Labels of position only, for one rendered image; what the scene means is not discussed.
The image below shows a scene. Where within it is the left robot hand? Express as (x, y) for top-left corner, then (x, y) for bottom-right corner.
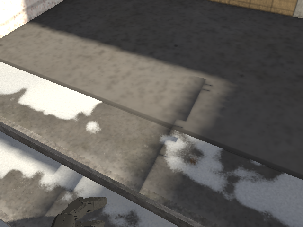
(51, 197), (107, 227)

